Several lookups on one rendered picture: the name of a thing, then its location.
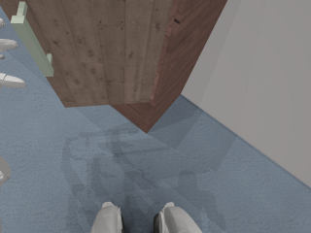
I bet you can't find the right robot shin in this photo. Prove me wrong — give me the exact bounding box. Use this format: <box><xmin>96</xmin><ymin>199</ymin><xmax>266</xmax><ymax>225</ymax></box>
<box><xmin>158</xmin><ymin>202</ymin><xmax>175</xmax><ymax>233</ymax></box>

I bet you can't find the handle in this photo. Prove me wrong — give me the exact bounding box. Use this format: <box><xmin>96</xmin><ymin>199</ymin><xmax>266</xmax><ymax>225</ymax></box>
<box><xmin>11</xmin><ymin>1</ymin><xmax>54</xmax><ymax>77</ymax></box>

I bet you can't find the robot left thigh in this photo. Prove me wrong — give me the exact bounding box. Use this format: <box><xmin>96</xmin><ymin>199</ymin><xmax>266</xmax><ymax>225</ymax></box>
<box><xmin>89</xmin><ymin>206</ymin><xmax>122</xmax><ymax>233</ymax></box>

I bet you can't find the left robot hand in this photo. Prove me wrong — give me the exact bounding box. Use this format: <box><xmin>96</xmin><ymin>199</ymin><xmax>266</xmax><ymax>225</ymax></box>
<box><xmin>0</xmin><ymin>18</ymin><xmax>26</xmax><ymax>89</ymax></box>

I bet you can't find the cupboard door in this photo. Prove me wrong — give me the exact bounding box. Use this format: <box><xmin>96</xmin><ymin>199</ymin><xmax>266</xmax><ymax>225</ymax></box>
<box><xmin>0</xmin><ymin>0</ymin><xmax>173</xmax><ymax>108</ymax></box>

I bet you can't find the robot left upper arm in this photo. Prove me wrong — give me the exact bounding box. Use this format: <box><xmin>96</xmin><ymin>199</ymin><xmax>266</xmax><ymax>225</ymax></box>
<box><xmin>0</xmin><ymin>155</ymin><xmax>12</xmax><ymax>233</ymax></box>

